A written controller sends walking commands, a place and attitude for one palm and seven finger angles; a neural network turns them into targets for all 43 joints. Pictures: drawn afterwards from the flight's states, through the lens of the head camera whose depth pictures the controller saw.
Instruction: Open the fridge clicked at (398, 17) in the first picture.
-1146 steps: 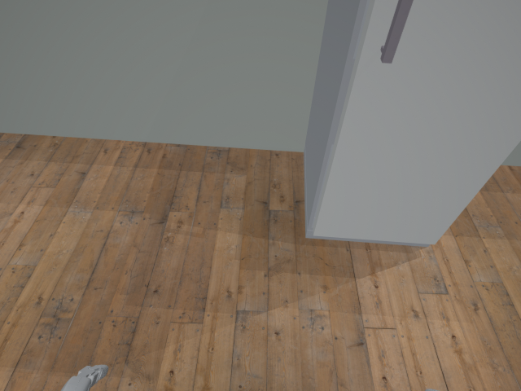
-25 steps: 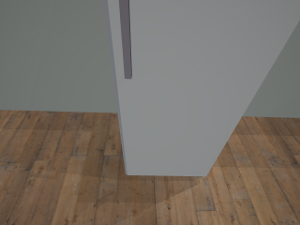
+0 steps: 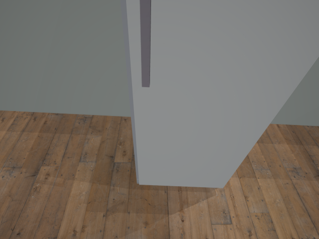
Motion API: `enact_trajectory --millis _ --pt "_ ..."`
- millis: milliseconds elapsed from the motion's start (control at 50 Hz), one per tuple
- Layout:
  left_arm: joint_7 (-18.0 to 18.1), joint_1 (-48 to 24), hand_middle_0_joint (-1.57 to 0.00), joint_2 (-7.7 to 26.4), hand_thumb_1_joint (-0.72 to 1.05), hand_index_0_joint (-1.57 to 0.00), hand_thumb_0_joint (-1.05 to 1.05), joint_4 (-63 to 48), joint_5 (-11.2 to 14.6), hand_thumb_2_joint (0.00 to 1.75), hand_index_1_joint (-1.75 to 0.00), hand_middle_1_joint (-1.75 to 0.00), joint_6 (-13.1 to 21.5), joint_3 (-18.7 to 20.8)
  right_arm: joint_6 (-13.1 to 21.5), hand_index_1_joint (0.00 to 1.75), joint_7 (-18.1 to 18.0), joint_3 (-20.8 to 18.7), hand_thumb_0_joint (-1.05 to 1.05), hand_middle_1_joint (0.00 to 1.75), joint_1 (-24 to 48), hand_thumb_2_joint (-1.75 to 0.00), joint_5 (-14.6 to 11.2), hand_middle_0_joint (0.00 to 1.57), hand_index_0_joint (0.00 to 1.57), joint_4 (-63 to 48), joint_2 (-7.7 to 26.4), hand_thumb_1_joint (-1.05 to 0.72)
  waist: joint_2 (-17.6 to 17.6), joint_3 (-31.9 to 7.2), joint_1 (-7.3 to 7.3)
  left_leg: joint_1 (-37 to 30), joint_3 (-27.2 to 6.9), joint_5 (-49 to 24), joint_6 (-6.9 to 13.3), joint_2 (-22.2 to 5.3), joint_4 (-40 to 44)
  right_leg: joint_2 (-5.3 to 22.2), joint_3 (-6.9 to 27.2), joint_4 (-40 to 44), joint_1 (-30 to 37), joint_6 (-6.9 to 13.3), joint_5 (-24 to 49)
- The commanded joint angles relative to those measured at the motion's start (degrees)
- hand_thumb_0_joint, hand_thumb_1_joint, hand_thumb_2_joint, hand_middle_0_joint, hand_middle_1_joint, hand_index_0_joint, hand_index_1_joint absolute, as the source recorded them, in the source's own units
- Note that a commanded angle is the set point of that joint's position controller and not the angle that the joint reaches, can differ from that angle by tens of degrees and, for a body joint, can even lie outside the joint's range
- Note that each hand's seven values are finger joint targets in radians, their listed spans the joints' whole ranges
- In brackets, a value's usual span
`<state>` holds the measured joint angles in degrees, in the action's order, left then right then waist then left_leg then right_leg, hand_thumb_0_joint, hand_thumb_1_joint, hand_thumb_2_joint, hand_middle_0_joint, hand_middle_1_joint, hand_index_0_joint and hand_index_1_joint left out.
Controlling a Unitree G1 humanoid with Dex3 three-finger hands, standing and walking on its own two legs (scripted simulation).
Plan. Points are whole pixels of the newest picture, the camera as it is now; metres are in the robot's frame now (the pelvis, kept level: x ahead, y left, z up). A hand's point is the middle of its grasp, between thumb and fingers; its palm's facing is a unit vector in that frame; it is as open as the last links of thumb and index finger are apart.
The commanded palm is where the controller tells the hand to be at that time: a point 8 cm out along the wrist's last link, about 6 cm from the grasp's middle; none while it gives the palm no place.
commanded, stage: look again from close up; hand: left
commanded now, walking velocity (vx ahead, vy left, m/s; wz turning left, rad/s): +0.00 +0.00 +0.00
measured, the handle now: (146, 29) +0.51 +0.08 +0.28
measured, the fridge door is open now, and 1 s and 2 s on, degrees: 0 0 0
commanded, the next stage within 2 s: shuffle to correct the standing spot in 0.20 s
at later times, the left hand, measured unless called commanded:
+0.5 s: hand out of the picture -0.04 +0.14 -0.17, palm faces +0.03 -0.98 -0.18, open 7.4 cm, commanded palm none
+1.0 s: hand out of the picture +0.02 +0.07 -0.19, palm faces +0.09 -0.99 -0.08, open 7.4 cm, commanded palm none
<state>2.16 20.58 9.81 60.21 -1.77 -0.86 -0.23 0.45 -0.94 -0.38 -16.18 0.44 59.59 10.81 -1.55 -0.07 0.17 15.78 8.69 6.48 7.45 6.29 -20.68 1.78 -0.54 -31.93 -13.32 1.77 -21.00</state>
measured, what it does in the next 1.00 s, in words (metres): walks ahead: left foot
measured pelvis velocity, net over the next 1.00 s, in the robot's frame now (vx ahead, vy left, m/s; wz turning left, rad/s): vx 0.09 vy -0.06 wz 0.01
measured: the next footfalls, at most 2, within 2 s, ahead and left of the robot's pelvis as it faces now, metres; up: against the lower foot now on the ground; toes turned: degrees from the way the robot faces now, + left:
left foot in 0.94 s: +0.12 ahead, +0.03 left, +0.00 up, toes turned +8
right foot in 1.26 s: +0.13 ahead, -0.21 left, +0.00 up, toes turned -4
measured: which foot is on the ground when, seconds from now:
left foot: down 0.00-0.70, up 0.72-0.92, down 0.94-1.00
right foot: down 0.00-1.00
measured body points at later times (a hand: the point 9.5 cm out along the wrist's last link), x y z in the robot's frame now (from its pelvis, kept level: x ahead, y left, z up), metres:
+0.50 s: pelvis +0.01 -0.02 +0.00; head +0.01 -0.02 +0.45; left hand -0.04 +0.19 -0.15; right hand +0.02 -0.25 -0.15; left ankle +0.06 +0.02 -0.74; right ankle -0.02 -0.14 -0.73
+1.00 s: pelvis +0.09 -0.06 -0.01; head +0.12 -0.03 +0.44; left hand +0.02 +0.12 -0.18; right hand +0.10 -0.29 -0.15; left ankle +0.08 +0.02 -0.74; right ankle -0.01 -0.14 -0.73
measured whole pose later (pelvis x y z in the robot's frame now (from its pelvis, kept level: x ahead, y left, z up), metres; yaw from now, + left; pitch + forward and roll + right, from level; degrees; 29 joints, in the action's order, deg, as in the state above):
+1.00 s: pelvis +0.09 -0.06 -0.01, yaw +0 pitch +1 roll +0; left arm 2.5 23.7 5.1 64.9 -0.8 1.2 0.5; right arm 2.2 -3.3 0.0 -16.0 0.4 63.1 6.8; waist -3.8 1.8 -0.8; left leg 16.2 7.7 18.6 3.1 -0.8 -34.1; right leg -2.5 -4.2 -33.6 -7.8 1.5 -21.7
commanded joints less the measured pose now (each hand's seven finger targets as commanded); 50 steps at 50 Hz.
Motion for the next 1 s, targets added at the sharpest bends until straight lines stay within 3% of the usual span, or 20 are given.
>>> enact_trajectory --millis 0,20,100,180,280,340,460,520,560,580,660,720,780,840,880,900,920,940,960,980 --pt "0.4 7.4 -0.20 5.1 0.90 -0.20 0.00 0.0 0.1 0.90 -0.30 -0.30 0.6 1.4 0.8 0.30 -0.6 -2.1 0.00 0.30 0.5 -0.90 0.3 0.20 0.20 -2.5 7.7 -0.90 3.3 1.1 -1.44 -4.0 -19.9 17.3 -5.4 -17.2 13.0 1.4 0.5 2.4 -3.1 1.0 0.6" --pt "0.3 7.0 -0.20 4.8 0.90 -0.20 0.00 0.2 0.1 0.90 -0.30 -0.30 0.7 1.2 0.8 0.30 -0.6 -2.2 0.00 0.30 0.5 -0.90 0.3 0.20 0.20 -2.2 7.7 -0.90 2.8 1.5 -1.27 -3.5 -19.1 17.0 -5.4 -16.9 12.2 1.6 0.7 4.6 -2.2 1.0 2.4" --pt "0.5 6.0 -0.20 5.6 0.90 -0.20 0.00 0.8 0.2 0.90 -0.30 -0.30 1.4 1.2 1.0 0.30 -0.5 -2.1 0.00 0.30 -0.5 -0.90 0.2 0.20 0.20 -1.0 7.5 -0.90 1.6 2.2 -0.35 -3.9 -18.2 15.0 -8.9 -15.3 12.0 2.7 2.2 8.7 -1.3 1.7 3.6" --pt "0.3 5.3 -0.20 5.5 0.90 -0.20 0.00 1.3 0.3 0.90 -0.30 -0.30 2.0 1.0 1.2 0.30 -0.4 -1.9 0.00 0.30 -0.5 -0.90 0.2 0.20 0.20 -0.2 7.2 -0.90 1.2 2.4 0.00 -5.4 -16.6 12.8 -6.3 -14.5 10.2 3.6 3.3 10.4 -2.1 1.7 4.8" --pt "0.4 6.1 -0.20 5.4 0.90 -0.20 0.00 1.9 0.2 0.90 -0.30 -0.30 1.6 1.0 0.9 0.30 -0.4 -2.1 0.00 0.30 -0.4 -0.90 0.2 0.20 0.20 0.4 7.4 -0.90 2.7 3.5 -0.33 -4.2 -18.6 18.5 -6.5 -15.5 12.9 2.7 1.7 8.6 -2.8 1.0 2.8" --pt "0.2 8.6 -0.20 2.3 0.90 -0.20 0.00 3.3 0.3 0.90 -0.30 -0.30 0.9 0.4 0.4 0.30 -0.5 -1.6 0.00 0.30 -1.2 -0.90 0.5 0.20 0.20 1.2 5.1 -0.90 2.1 4.1 -0.48 -2.2 -19.2 23.9 -6.4 -16.2 14.1 1.3 0.5 7.6 -2.3 0.6 0.0" --pt "-0.4 9.6 -0.20 1.9 0.90 -0.20 0.00 3.3 0.1 0.90 -0.30 -0.30 0.4 1.0 0.3 0.30 -0.9 -2.4 0.00 0.30 -1.9 -0.90 0.8 0.20 0.20 1.3 5.5 -0.90 2.2 3.6 -0.68 -0.6 -21.2 26.6 -4.5 -18.2 13.7 -0.2 -0.9 5.4 -1.8 1.4 -1.4" --pt "-0.9 10.5 -0.20 1.1 0.90 -0.20 0.00 3.4 0.1 0.90 -0.30 -0.30 0.4 1.4 0.3 0.30 -1.0 -2.6 0.00 0.30 -1.5 -0.90 0.9 0.20 0.20 1.2 5.2 -0.90 2.7 4.6 -0.89 1.8 -18.6 26.8 -4.1 -17.4 12.1 0.2 -0.6 7.6 -0.7 1.9 -1.6" --pt "-1.0 10.3 -0.20 1.4 0.90 -0.20 0.00 3.0 0.0 0.90 -0.30 -0.30 0.7 1.6 0.3 0.30 -1.0 -2.6 0.00 0.30 -2.2 -0.90 0.9 0.20 0.20 1.1 4.2 -0.90 0.5 4.4 -0.69 3.0 -17.9 24.7 -4.1 -16.4 9.9 0.9 1.0 10.0 0.6 2.6 -2.4" --pt "-1.0 10.4 -0.20 1.2 0.90 -0.20 0.00 2.9 0.0 0.90 -0.30 -0.30 0.9 1.7 0.4 0.30 -1.0 -2.5 0.00 0.30 -2.0 -0.90 0.9 0.20 0.20 1.1 3.8 -0.90 0.3 5.9 -0.82 3.6 -15.9 24.1 -4.3 -15.5 7.7 2.2 2.9 11.6 -0.8 3.1 -4.5" --pt "-0.6 9.5 -0.20 2.8 0.90 -0.20 0.00 2.3 0.4 0.90 -0.30 -0.30 1.6 1.9 0.6 0.30 -0.6 -1.3 0.00 0.30 -3.1 -0.90 0.8 0.20 0.20 0.8 -0.9 -0.90 -9.4 7.4 0.31 5.0 -5.6 13.3 -5.5 -8.2 -11.1 9.6 14.4 21.8 -4.3 7.4 -16.1" --pt "-0.5 8.9 -0.20 2.7 0.90 -0.20 0.00 2.0 0.4 0.90 -0.30 -0.30 2.4 2.3 1.1 0.30 -0.3 -1.0 0.00 0.30 -1.7 -0.90 0.8 0.20 0.20 0.2 -1.7 -0.90 -4.9 8.9 -0.14 10.4 -3.9 13.8 -5.6 -8.2 -21.4 11.2 14.8 21.3 -1.9 9.9 -7.9" --pt "-0.4 11.7 -0.20 2.8 0.90 -0.20 0.00 2.6 -0.2 0.90 -0.30 -0.30 3.0 2.7 1.7 0.30 -0.2 -1.3 0.00 0.30 1.2 -0.90 0.7 0.20 0.20 -1.3 -1.9 -0.90 -1.2 8.9 -1.74 17.4 -3.0 18.4 -5.9 -9.2 -27.2 12.9 14.6 18.7 5.1 12.3 10.7" --pt "0.0 12.3 -0.20 2.5 0.90 -0.20 0.00 3.4 -0.2 0.90 -0.30 -0.30 3.3 2.7 2.2 0.30 -0.6 -0.7 0.00 0.30 1.5 -0.90 0.7 0.20 0.20 -1.5 -3.1 -0.90 1.7 6.3 -1.86 14.5 -3.3 18.2 -6.5 -9.7 -20.2 12.5 12.1 12.7 9.5 12.0 32.4" --pt "0.4 10.1 -0.20 1.9 0.90 -0.20 0.00 3.4 0.5 0.90 -0.30 -0.30 3.4 2.2 2.7 0.30 -1.3 0.2 0.00 0.30 -3.1 -0.90 0.4 0.20 0.20 1.2 -4.4 -0.90 3.0 2.4 -0.02 3.2 -2.2 8.0 -6.9 -7.7 -7.4 8.1 5.7 4.0 10.1 7.5 50.1" --pt "0.6 9.2 -0.20 1.9 0.90 -0.20 0.00 3.2 0.9 0.90 -0.30 -0.30 3.4 2.1 3.0 0.30 -1.8 0.2 0.00 0.30 -7.9 -0.90 0.2 0.20 0.20 2.8 -3.0 -0.90 3.9 -1.5 1.74 -6.5 -4.1 -9.5 -5.8 -9.7 -3.5 5.7 3.3 -0.9 7.3 4.0 50.1" --pt "0.8 9.7 -0.20 0.9 0.90 -0.20 0.00 2.8 1.7 0.90 -0.30 -0.30 3.4 1.8 3.1 0.30 -2.5 -0.3 0.00 0.30 -9.8 -0.90 0.3 0.20 0.20 3.4 0.2 -0.90 7.6 -4.7 1.68 -16.2 -10.2 -31.8 -2.3 -16.7 -8.0 3.2 1.4 -3.1 0.2 0.5 38.3" --pt "1.3 9.8 -0.20 -0.2 0.90 -0.20 0.00 2.8 1.9 0.90 -0.30 -0.30 3.3 1.6 2.6 0.30 -2.9 -0.5 0.00 0.30 -10.2 -0.90 -0.1 0.20 0.20 3.4 2.5 -0.90 11.2 -6.6 0.88 -19.5 -14.6 -48.9 2.0 -22.6 -10.3 1.8 -0.5 -3.0 -2.5 -2.1 20.3" --pt "1.7 8.9 -0.20 0.3 0.90 -0.20 0.00 2.6 1.5 0.90 -0.30 -0.30 2.6 1.7 2.1 0.30 -3.2 -0.4 0.00 0.30 -8.1 -0.90 -0.7 0.20 0.20 3.2 2.8 -0.90 15.0 -3.9 -0.06 -17.2 -16.2 -57.9 4.6 -25.1 -7.9 1.1 -0.8 -3.9 -2.9 -3.0 2.7" --pt "1.7 6.3 -0.20 1.7 0.90 -0.20 0.00 2.2 1.3 0.90 -0.30 -0.30 1.9 1.9 1.7 0.30 -3.2 -0.5 0.00 0.30 -5.9 -0.90 -0.6 0.20 0.20 3.1 3.1 -0.90 12.8 0.1 0.06 -15.4 -16.3 -59.9 4.4 -24.9 -5.5 1.6 -0.6 -2.9 -4.1 -2.4 -4.0"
